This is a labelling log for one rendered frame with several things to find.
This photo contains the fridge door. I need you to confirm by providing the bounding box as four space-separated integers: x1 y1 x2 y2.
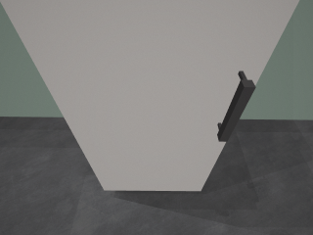
0 0 299 192

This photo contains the handle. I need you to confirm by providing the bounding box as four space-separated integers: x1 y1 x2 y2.
217 70 256 142

